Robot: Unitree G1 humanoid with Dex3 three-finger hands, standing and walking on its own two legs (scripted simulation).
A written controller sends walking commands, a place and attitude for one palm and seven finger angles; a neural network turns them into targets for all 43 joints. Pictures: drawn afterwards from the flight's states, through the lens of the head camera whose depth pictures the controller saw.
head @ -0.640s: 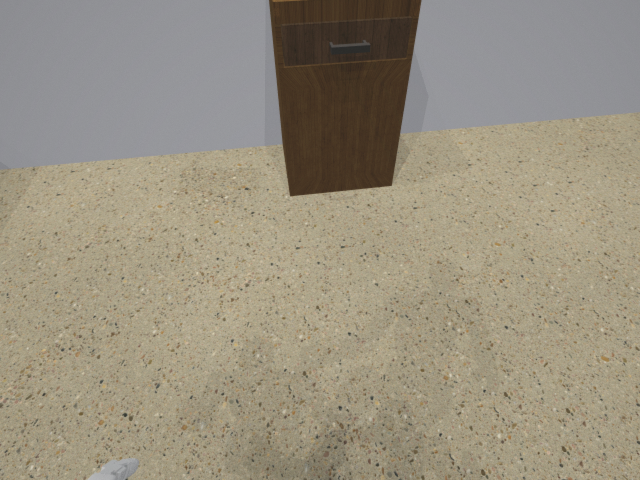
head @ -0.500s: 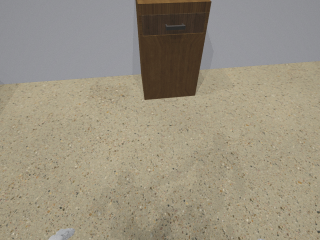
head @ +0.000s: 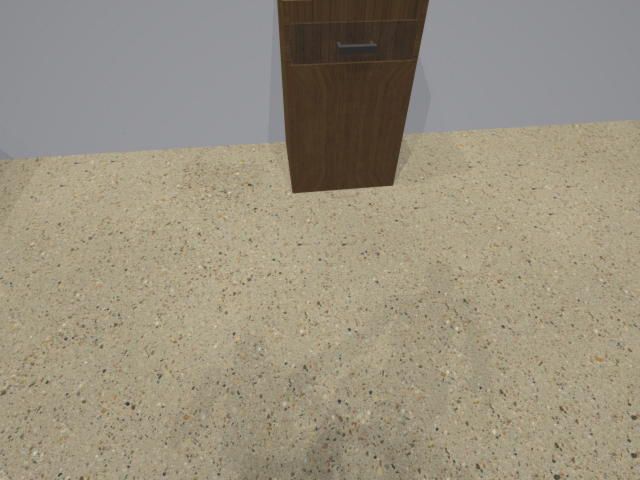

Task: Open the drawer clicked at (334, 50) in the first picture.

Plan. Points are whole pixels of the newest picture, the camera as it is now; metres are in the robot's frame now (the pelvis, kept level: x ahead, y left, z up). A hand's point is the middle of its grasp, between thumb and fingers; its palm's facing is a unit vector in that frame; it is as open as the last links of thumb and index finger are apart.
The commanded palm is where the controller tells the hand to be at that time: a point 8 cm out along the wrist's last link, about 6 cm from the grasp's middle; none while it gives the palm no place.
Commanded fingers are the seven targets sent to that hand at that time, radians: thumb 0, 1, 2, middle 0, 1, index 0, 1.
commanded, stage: stand and wait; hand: left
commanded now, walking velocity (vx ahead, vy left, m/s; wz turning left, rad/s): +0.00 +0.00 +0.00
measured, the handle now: (356, 46) +1.52 -0.03 -0.07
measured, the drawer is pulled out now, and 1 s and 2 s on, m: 0.00 0.00 0.00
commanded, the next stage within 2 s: look at it before walking up in 0.18 s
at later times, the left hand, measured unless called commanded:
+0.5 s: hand out of the picture +0.07 +0.25 -0.15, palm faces -0.02 -0.95 -0.32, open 7.4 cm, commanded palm none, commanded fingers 0.00 0.90 0.90 -0.20 -0.30 -0.20 -0.30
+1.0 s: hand out of the picture +0.08 +0.25 -0.16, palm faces -0.03 -0.94 -0.33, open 7.4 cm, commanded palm none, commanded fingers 0.00 0.90 0.90 -0.20 -0.30 -0.20 -0.30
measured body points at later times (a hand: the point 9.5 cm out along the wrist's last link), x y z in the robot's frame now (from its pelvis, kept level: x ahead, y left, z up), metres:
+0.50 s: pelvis +0.00 +0.01 +0.00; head +0.00 +0.01 +0.45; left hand +0.07 +0.30 -0.13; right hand +0.08 -0.29 -0.13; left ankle +0.01 +0.13 -0.74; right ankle +0.00 -0.11 -0.74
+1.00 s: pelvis +0.01 +0.01 +0.00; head +0.02 +0.01 +0.45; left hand +0.08 +0.30 -0.13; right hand +0.09 -0.28 -0.13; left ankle +0.01 +0.13 -0.74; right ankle +0.00 -0.11 -0.74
